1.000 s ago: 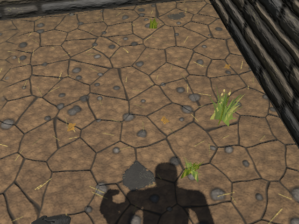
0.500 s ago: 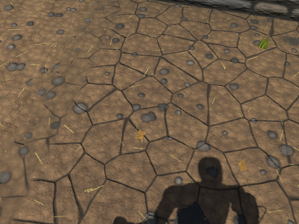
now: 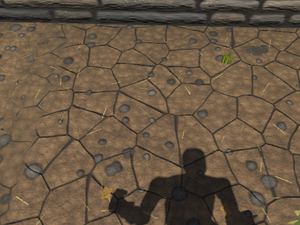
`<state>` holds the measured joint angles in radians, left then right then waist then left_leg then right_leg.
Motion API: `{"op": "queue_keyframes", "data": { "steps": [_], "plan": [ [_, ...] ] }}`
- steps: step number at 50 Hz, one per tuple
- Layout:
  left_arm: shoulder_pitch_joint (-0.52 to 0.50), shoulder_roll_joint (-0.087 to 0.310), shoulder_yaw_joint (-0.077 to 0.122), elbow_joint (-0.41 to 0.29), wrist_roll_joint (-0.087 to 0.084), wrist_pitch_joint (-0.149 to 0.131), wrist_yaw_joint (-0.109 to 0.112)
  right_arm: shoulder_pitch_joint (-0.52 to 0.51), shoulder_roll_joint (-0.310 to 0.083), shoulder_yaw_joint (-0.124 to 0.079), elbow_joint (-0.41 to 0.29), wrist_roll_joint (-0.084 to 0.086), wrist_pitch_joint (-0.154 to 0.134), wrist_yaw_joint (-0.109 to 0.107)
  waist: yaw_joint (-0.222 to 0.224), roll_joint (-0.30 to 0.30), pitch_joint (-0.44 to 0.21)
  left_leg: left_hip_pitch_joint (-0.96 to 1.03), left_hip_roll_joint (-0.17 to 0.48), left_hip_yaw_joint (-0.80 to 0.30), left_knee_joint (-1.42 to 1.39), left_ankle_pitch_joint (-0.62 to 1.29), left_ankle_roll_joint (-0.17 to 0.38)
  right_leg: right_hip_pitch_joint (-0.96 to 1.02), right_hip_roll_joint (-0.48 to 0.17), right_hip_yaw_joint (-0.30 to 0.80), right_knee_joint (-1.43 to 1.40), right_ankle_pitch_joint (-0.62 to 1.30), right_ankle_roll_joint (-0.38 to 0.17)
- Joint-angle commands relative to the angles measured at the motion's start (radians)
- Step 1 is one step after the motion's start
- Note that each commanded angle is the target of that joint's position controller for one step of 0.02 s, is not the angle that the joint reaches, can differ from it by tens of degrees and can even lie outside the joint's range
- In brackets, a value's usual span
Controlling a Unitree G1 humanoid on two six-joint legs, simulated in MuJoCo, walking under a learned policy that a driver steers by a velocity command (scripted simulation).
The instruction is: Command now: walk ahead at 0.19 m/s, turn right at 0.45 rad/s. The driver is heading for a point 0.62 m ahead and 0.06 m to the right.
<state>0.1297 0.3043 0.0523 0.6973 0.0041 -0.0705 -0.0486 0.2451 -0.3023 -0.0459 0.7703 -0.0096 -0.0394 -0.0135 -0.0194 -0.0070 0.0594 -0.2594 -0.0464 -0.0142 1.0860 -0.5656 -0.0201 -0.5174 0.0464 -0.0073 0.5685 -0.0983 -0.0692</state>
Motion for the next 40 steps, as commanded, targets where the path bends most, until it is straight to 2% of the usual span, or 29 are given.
{"op": "queue_keyframes", "data": {
  "steps": [1,2,4,5,7,9,11,14,17,19,20,21,22,23,24,25,26,28,31,32,34,36,37,38,39,40],
  "plan": [
    [0.119,0.143,0.044,-0.065,-0.019,0.021,0.022,-0.013,-0.133,-0.022,-0.097,0.017,-0.018,0.002,0.07,0.011,-0.271,-0.426,0.061,-0.085,0.248,0.054,-0.011,0.56,-0.304,0.43,-0.175,0.364,-0.229],
    [0.083,0.134,0.04,-0.076,-0.016,0.032,0.03,-0.035,-0.138,-0.027,-0.106,0.005,-0.004,-0.008,0.046,0.006,-0.198,-0.391,0.083,-0.082,0.181,0.098,-0.017,0.417,-0.28,0.4,-0.21,0.315,-0.216],
    [0.042,0.138,0.042,-0.092,0.003,0.042,0.036,0.008,-0.12,-0.029,-0.104,0.002,0.02,-0.017,-0.005,-0.06,-0.158,-0.288,0.083,-0.074,0.088,0.132,-0.03,0.253,-0.227,0.357,-0.258,0.283,-0.207],
    [0.033,0.146,0.046,-0.096,0.005,0.043,0.039,0.029,-0.101,-0.025,-0.096,-0.001,0.023,-0.022,-0.015,-0.072,-0.163,-0.267,0.077,-0.064,0.036,0.142,-0.041,0.221,-0.212,0.33,-0.258,0.325,-0.207],
    [0.04,0.163,0.053,-0.095,0.001,0.047,0.051,0.027,-0.089,-0.022,-0.093,-0.008,0.025,-0.032,-0.012,-0.075,-0.192,-0.262,0.064,-0.063,-0.052,0.182,-0.065,0.22,-0.201,0.312,-0.236,0.394,-0.207],
    [0.039,0.172,0.058,-0.098,-0.009,0.061,0.064,0.006,-0.088,-0.022,-0.094,-0.008,0.03,-0.036,-0.003,-0.074,-0.223,-0.259,0.059,-0.077,-0.117,0.251,-0.08,0.23,-0.188,0.322,-0.223,0.301,-0.187],
    [0.028,0.17,0.058,-0.105,-0.014,0.079,0.076,-0.036,-0.085,-0.023,-0.104,-0.001,0.034,-0.035,0.011,-0.087,-0.214,-0.253,0.05,-0.086,-0.186,0.302,-0.085,0.218,-0.166,0.346,-0.227,0.121,-0.16],
    [0.028,0.168,0.059,-0.111,-0.012,0.097,0.082,-0.089,-0.081,-0.024,-0.122,0.004,0.025,-0.028,0.031,-0.123,-0.178,-0.235,0.034,-0.099,-0.297,0.309,-0.081,0.216,-0.151,0.403,-0.224,-0.038,-0.143],
    [0.038,0.162,0.06,-0.114,-0.013,0.106,0.079,-0.098,-0.091,-0.03,-0.128,0.01,0.003,-0.017,0.038,-0.15,-0.178,-0.183,0.015,-0.104,-0.423,0.268,-0.063,0.272,-0.16,0.471,-0.171,0.056,-0.137],
    [0.013,0.15,0.057,-0.123,-0.025,0.112,0.079,-0.048,-0.096,-0.039,-0.113,0.013,-0.011,-0.008,0.0,-0.152,-0.179,-0.073,0.016,-0.089,-0.627,0.363,-0.036,0.283,-0.133,0.492,-0.111,0.119,-0.105],
    [0.024,0.124,0.048,-0.124,-0.027,0.114,0.081,-0.017,-0.124,-0.048,-0.103,0.007,-0.016,-0.008,-0.007,-0.125,-0.187,0.026,0.085,-0.116,-0.718,0.477,-0.008,0.247,-0.097,0.46,-0.056,0.042,-0.062],
    [0.091,0.061,0.031,-0.12,-0.01,0.113,0.078,-0.035,-0.191,-0.06,-0.121,-0.012,-0.01,-0.013,0.044,0.077,-0.211,0.129,0.302,-0.303,-0.745,0.644,0.078,0.153,0.003,0.323,0.138,-0.269,-0.001],
    [0.062,0.096,0.041,-0.156,-0.014,0.103,0.077,-0.034,-0.222,-0.069,-0.106,-0.047,0.002,-0.01,0.053,0.333,-0.144,0.119,0.421,-0.519,-0.769,0.824,0.251,-0.04,0.121,0.165,0.296,-0.541,0.054],
    [0.096,0.17,0.061,-0.127,0.003,0.094,0.077,-0.046,-0.164,-0.057,-0.126,-0.035,0.001,-0.009,0.034,0.24,-0.16,0.127,0.442,-0.52,-0.753,0.844,0.301,-0.06,0.067,0.192,0.494,-0.552,0.093],
    [0.099,0.183,0.071,-0.1,-0.009,0.098,0.077,-0.065,-0.128,-0.047,-0.131,-0.022,0.002,-0.01,0.033,0.16,-0.154,0.124,0.387,-0.415,-0.724,0.846,0.268,-0.065,0.061,0.193,0.575,-0.496,0.11],
    [0.108,0.158,0.068,-0.075,-0.013,0.11,0.083,-0.087,-0.113,-0.043,-0.135,-0.009,0.005,-0.01,0.042,0.113,-0.145,0.129,0.328,-0.334,-0.704,0.824,0.228,-0.066,0.055,0.186,0.608,-0.455,0.131],
    [0.098,0.14,0.063,-0.076,-0.011,0.119,0.086,-0.099,-0.106,-0.039,-0.131,0.005,0.008,-0.011,0.036,0.115,-0.131,0.132,0.314,-0.305,-0.698,0.831,0.22,-0.08,0.048,0.187,0.624,-0.417,0.146],
    [0.079,0.084,0.044,-0.078,-0.018,0.125,0.083,-0.099,-0.095,-0.032,-0.121,0.003,0.018,-0.012,0.034,0.144,-0.127,0.113,0.259,-0.219,-0.706,0.847,0.211,-0.025,0.045,0.141,0.55,-0.375,0.165],
    [0.036,0.037,0.021,-0.089,-0.015,0.121,0.077,-0.103,-0.092,-0.032,-0.111,0.0,0.031,-0.014,0.015,0.204,-0.154,0.129,0.237,-0.171,-0.697,0.834,0.21,0.1,-0.008,0.072,0.288,-0.363,0.174],
    [0.021,0.032,0.017,-0.092,-0.014,0.12,0.073,-0.091,-0.104,-0.035,-0.105,0.002,0.036,-0.013,0.001,0.222,-0.157,0.129,0.244,-0.178,-0.698,0.828,0.217,0.143,-0.019,0.053,0.208,-0.355,0.171],
    [0.027,0.053,0.023,-0.081,-0.019,0.118,0.068,-0.066,-0.125,-0.04,-0.091,0.01,0.042,-0.011,-0.011,0.232,-0.154,0.134,0.257,-0.201,-0.688,0.792,0.226,0.209,-0.02,0.028,0.061,-0.287,0.158],
    [0.073,0.051,0.024,-0.05,-0.012,0.114,0.063,-0.063,-0.111,-0.032,-0.078,0.025,0.042,-0.008,0.021,0.2,-0.13,0.082,0.233,-0.189,-0.67,0.707,0.188,0.334,-0.011,0.008,-0.208,-0.078,0.116],
    [0.07,0.079,0.026,-0.053,-0.001,0.113,0.065,-0.021,-0.1,-0.026,-0.062,0.022,0.032,-0.005,0.011,0.16,-0.133,0.02,0.22,-0.184,-0.67,0.624,0.135,0.424,-0.049,0.065,-0.238,0.014,0.083],
    [0.087,0.144,0.037,-0.061,0.01,0.114,0.074,-0.005,-0.072,-0.015,-0.067,-0.007,0.017,0.003,-0.013,0.015,-0.173,-0.052,0.161,-0.118,-0.589,0.493,0.069,0.521,-0.174,0.188,-0.189,0.23,0.039],
    [0.046,0.132,0.032,-0.041,0.019,0.113,0.069,0.004,-0.018,-0.001,-0.068,-0.015,0.006,0.006,-0.052,-0.163,-0.17,-0.015,0.09,-0.031,-0.619,0.311,0.009,0.398,-0.216,0.214,-0.17,0.144,-0.036],
    [0.01,0.061,0.017,-0.058,0.019,0.105,0.059,-0.056,-0.055,-0.005,-0.061,-0.025,0.006,0.003,-0.014,-0.117,-0.132,0.036,0.092,-0.031,-0.621,0.335,-0.026,0.328,-0.188,0.212,-0.193,-0.005,-0.044]
  ]
}}
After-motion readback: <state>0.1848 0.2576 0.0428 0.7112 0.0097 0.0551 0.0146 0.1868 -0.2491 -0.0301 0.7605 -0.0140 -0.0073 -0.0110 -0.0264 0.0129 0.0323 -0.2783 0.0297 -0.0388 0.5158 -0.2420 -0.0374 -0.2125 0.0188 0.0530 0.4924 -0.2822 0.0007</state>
